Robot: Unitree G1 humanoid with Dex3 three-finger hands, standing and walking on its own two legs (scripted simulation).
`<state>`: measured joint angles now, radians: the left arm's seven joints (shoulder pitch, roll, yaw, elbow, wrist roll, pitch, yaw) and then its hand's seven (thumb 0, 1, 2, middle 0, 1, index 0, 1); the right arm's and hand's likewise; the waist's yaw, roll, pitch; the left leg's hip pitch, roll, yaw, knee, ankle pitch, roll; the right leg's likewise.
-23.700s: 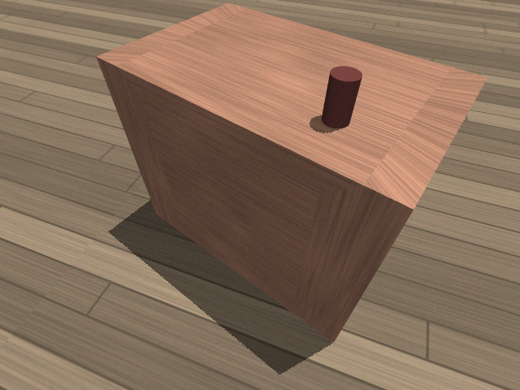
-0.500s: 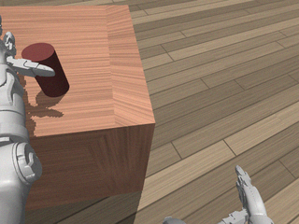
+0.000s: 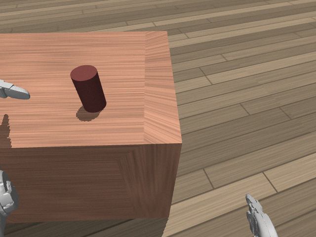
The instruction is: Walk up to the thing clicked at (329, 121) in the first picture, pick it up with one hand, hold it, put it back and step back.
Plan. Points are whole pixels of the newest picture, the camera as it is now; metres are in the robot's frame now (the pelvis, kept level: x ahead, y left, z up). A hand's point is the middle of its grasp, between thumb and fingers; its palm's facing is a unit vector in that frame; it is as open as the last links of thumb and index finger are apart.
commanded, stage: sink last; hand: left
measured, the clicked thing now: (90, 89) +0.50 +0.19 +0.10
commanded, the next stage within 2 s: home in 0.96 s
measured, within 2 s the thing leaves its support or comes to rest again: neither
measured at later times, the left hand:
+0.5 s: hand out of the picture +0.23 +0.28 +0.20, palm faces +0.45 -0.81 -0.37, open 17.4 cm
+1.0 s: hand out of the picture +0.15 +0.24 +0.21, palm faces +0.44 -0.79 -0.44, open 17.5 cm
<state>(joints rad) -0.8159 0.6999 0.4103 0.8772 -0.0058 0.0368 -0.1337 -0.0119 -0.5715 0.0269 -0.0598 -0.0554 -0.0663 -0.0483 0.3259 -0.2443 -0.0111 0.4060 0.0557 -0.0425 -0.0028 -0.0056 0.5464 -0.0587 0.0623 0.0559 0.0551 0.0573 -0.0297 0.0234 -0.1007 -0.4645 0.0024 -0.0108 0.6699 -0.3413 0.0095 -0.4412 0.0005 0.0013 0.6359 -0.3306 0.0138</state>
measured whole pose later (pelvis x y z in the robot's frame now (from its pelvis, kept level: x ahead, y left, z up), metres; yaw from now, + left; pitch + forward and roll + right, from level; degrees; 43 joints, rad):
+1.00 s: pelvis -0.03 -0.02 +0.01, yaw +2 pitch -4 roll +0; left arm 0.43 0.38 0.40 -0.39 -0.08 -0.31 0.02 -0.01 -0.56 0.03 -0.07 -0.07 -0.07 -0.06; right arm 0.31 -0.23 -0.15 0.51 0.03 -0.15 -0.04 -0.01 0.49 -0.07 0.07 0.06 0.06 0.06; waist 0.06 0.05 0.02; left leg -0.20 0.00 -0.04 0.52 -0.25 -0.01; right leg -0.19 -0.01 -0.03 0.54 -0.28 -0.01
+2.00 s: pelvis +0.01 +0.00 +0.01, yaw +0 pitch +1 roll -1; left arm 0.25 0.19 0.01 0.50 -0.01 -0.08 0.09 -0.01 -0.55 0.05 -0.05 -0.05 -0.05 -0.05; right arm 0.25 -0.21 0.00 0.70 0.01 -0.07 -0.05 0.02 -0.90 -0.90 0.21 0.30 0.20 0.30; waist 0.00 0.00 0.02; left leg -0.25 0.00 -0.01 0.54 -0.31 0.01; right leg -0.23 0.00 0.00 0.51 -0.30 0.01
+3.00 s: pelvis -0.03 -0.01 +0.02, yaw +1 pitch -3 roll +0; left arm 0.19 0.36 -0.02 1.11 0.02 -0.01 0.00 0.00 -0.55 0.05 -0.05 -0.05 -0.05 -0.05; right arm 0.19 -0.35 0.01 1.09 -0.02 0.01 0.02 0.01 -0.90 -0.91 0.21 0.30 0.20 0.30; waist 0.00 0.01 0.04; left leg -0.15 0.00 -0.02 0.37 -0.17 0.00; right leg -0.14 -0.01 -0.01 0.37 -0.18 0.00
